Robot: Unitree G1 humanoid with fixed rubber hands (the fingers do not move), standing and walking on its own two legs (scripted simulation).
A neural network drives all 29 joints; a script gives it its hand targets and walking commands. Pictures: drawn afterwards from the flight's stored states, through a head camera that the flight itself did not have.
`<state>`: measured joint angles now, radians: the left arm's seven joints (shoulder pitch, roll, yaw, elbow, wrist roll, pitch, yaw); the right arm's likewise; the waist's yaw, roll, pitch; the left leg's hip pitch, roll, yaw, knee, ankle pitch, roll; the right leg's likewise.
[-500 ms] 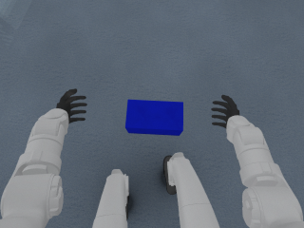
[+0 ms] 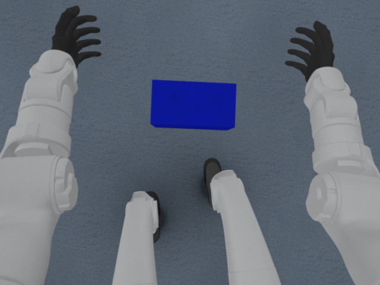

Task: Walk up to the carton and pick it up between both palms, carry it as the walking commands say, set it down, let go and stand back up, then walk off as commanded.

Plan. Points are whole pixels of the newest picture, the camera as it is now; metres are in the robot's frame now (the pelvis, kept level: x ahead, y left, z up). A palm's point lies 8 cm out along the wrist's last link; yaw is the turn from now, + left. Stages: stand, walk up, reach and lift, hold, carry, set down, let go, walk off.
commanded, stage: reach and lift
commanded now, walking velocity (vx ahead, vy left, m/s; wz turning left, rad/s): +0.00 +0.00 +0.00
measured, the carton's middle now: (192, 107) +0.49 -0.08 -0.56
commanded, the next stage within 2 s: none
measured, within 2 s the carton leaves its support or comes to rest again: neither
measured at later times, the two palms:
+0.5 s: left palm (89, 73) +0.54 +0.16 -0.19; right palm (299, 72) +0.47 -0.31 -0.18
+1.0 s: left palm (114, 91) +0.53 +0.15 -0.34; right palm (272, 96) +0.45 -0.31 -0.35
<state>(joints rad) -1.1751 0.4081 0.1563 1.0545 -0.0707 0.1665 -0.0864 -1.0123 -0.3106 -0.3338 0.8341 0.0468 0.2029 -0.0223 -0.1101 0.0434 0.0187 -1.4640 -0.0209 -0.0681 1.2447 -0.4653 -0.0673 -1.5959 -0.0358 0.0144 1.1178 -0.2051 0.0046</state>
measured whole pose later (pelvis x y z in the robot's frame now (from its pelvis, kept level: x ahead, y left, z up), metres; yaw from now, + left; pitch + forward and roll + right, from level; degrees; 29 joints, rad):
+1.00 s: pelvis -0.03 +0.01 -0.20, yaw +2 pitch +45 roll +3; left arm -1.34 0.39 0.13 0.97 -0.11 0.18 0.02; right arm -1.21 -0.47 -0.36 0.94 0.12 0.14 0.04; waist -0.10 0.05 0.14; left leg -2.14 -0.07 -0.05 2.00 -0.66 -0.08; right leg -2.31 -0.03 0.08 1.84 -0.32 0.03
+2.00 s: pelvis -0.04 +0.01 -0.26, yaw +3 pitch +39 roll +0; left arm -1.48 0.39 -0.06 1.07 -0.18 0.10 0.07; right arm -1.42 -0.53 -0.27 1.29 0.22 -0.03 0.00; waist -0.11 0.02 0.40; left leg -2.24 -0.09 -0.07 2.22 -0.66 -0.08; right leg -2.38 -0.09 0.06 2.04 -0.34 0.03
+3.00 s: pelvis -0.04 +0.01 -0.26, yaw +4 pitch +40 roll +0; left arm -1.48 0.32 0.08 1.09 -0.07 0.13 0.07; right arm -1.46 -0.48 -0.19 1.25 0.23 0.07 -0.03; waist -0.13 0.04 0.36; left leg -2.27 -0.10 -0.07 2.22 -0.65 -0.08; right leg -2.41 -0.11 0.06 2.05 -0.35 0.01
